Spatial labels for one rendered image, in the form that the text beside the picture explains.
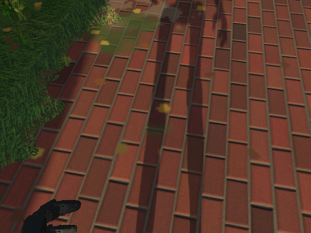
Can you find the robot left hand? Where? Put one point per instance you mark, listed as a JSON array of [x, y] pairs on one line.
[[37, 222]]

